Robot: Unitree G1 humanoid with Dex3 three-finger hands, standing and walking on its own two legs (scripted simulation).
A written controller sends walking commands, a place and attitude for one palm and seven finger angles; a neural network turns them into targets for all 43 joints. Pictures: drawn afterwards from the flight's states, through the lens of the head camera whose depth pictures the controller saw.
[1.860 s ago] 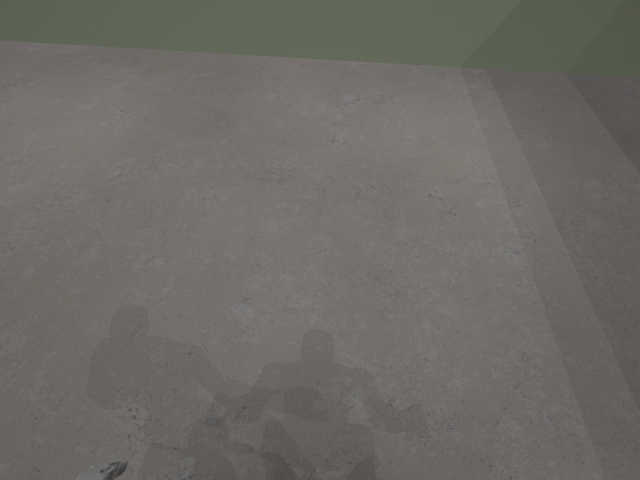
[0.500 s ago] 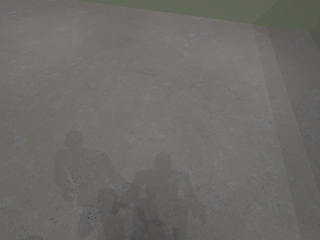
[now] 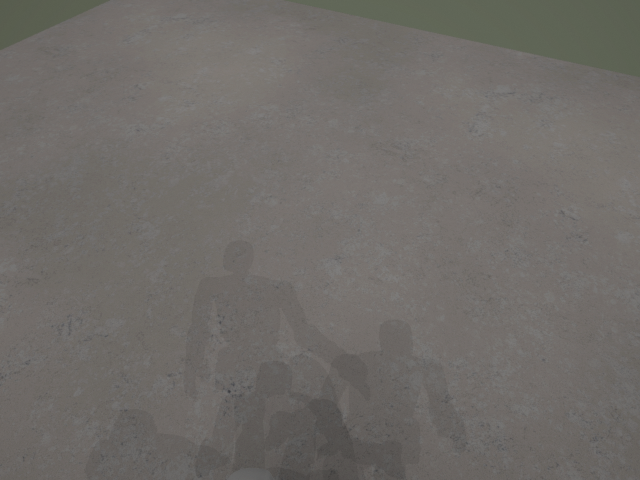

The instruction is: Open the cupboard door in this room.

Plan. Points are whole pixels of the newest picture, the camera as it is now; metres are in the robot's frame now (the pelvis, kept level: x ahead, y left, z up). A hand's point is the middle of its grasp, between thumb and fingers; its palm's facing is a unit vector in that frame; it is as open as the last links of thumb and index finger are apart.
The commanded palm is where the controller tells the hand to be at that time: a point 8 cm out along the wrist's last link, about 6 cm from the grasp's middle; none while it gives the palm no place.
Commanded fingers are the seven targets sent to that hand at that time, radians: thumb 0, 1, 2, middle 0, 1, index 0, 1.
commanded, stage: turn or walk to find it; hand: left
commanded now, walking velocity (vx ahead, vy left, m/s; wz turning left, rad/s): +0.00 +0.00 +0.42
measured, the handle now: out of the picture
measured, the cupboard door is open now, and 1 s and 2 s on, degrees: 0 0 0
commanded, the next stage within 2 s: none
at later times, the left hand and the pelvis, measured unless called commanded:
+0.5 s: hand out of the picture +0.03 +0.23 -0.16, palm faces +0.23 -0.93 -0.28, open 7.4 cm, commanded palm none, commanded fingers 0.00 0.90 0.90 -0.20 -0.30 -0.20 -0.30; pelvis -0.02 +0.00 -0.01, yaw +12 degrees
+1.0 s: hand out of the picture -0.12 +0.22 -0.19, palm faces +0.46 -0.86 -0.23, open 7.4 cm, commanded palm none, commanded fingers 0.00 0.90 0.90 -0.20 -0.30 -0.20 -0.30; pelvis -0.05 +0.02 -0.01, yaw +25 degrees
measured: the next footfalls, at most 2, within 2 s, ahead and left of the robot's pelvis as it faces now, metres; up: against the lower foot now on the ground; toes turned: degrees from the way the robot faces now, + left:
left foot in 0.08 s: +0.01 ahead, +0.14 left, +0.00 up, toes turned +7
right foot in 0.50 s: +0.04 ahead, -0.10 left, +0.00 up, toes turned +9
